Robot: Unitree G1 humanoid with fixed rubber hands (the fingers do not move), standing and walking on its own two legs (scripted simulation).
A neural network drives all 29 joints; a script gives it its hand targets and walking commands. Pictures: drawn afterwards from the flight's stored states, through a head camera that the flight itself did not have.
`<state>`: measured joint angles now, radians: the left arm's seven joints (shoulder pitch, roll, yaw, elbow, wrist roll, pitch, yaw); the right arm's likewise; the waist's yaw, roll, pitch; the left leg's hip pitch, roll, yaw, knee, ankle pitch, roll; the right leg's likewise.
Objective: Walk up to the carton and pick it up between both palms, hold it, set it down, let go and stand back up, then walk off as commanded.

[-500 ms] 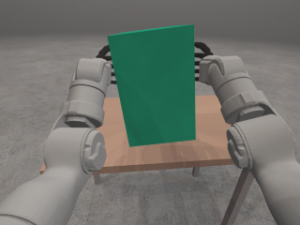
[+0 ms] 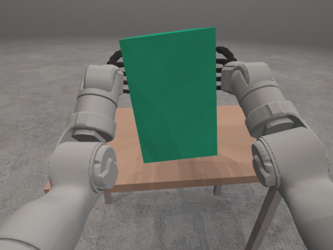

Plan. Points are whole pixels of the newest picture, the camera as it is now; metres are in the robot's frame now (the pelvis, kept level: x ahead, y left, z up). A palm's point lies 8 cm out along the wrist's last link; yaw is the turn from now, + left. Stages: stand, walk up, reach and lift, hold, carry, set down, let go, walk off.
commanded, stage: hold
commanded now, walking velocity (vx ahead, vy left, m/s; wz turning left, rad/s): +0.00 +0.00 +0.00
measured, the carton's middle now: (171, 87) +0.42 -0.04 +0.29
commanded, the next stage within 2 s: set down in 0.26 s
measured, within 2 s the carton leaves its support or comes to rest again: neither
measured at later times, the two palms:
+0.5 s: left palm (111, 69) +0.37 +0.11 +0.35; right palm (228, 68) +0.35 -0.15 +0.36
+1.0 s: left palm (115, 80) +0.43 +0.11 +0.31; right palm (216, 81) +0.40 -0.15 +0.32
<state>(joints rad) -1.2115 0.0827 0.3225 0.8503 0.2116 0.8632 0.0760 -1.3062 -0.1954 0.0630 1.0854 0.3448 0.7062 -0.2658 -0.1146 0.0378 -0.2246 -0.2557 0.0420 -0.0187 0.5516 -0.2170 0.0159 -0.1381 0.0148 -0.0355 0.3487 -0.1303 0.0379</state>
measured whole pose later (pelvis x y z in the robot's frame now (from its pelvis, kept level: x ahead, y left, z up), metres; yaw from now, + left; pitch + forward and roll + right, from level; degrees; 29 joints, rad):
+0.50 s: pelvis +0.00 +0.00 +0.00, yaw +0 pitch -4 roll -4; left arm -1.27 0.11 0.32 0.85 0.21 0.87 0.08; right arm -1.35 -0.20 0.01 1.09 0.34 0.70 -0.27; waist -0.11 0.04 -0.22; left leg -0.27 0.04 -0.02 0.55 -0.22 0.02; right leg -0.16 0.01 -0.04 0.35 -0.13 0.04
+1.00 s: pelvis +0.03 +0.00 +0.00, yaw +0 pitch +0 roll -3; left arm -1.18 0.11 0.32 0.86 0.21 0.72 0.06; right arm -1.24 -0.14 0.03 1.03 0.28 0.60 -0.30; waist -0.11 0.04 -0.22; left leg -0.28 0.04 -0.02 0.51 -0.22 0.01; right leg -0.16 0.02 -0.04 0.30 -0.13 0.04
